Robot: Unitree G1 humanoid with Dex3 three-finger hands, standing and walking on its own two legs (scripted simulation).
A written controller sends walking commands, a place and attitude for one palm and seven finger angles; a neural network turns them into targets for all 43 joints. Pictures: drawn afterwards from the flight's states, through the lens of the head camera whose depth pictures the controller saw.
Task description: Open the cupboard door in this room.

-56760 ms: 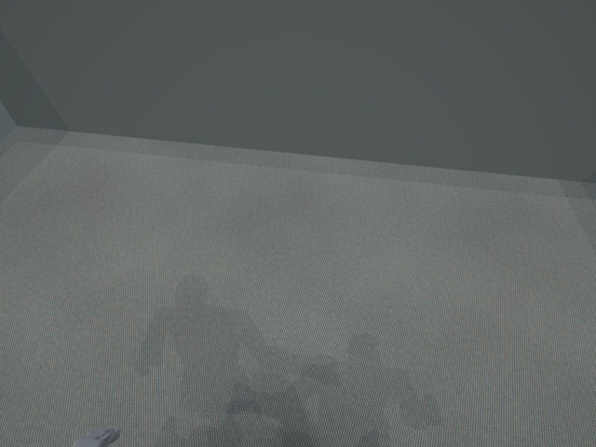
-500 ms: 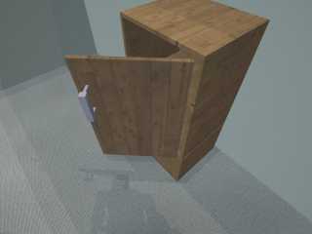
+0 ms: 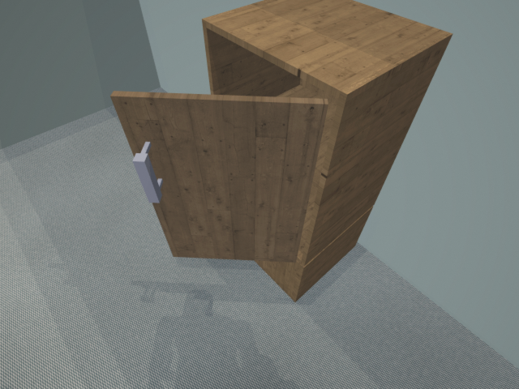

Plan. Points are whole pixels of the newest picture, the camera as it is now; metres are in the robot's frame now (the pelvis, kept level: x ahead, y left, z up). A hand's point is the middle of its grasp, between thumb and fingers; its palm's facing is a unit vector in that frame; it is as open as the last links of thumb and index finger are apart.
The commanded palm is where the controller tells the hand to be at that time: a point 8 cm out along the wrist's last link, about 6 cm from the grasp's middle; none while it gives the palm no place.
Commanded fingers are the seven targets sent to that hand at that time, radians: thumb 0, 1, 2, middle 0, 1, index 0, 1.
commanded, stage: shuffle to correct the standing spot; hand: left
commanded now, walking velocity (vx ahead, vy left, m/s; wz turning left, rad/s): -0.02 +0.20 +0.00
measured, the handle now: (151, 172) +0.53 +0.27 -0.02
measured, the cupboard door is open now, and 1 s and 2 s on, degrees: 46 46 46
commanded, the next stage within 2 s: come to a stop and stand still in 0.12 s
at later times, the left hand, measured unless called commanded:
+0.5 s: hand out of the picture +0.03 +0.22 -0.18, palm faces +0.04 -0.98 -0.20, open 7.3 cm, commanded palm none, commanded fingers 0.00 0.90 0.90 -0.20 -0.30 -0.20 -0.30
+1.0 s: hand out of the picture -0.03 +0.15 -0.17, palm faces -0.01 -0.97 -0.22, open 7.3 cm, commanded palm none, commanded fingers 0.00 0.90 0.90 -0.20 -0.30 -0.20 -0.30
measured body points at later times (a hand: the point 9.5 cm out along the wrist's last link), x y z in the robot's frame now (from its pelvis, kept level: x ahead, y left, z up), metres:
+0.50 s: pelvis -0.02 +0.04 +0.00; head +0.00 +0.05 +0.45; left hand +0.03 +0.27 -0.16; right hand -0.04 -0.16 -0.16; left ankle -0.06 +0.10 -0.74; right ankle -0.01 -0.09 -0.73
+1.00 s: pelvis -0.03 -0.02 +0.00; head -0.02 -0.05 +0.45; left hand -0.03 +0.21 -0.15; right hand -0.01 -0.24 -0.17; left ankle -0.06 +0.10 -0.74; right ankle -0.02 -0.10 -0.74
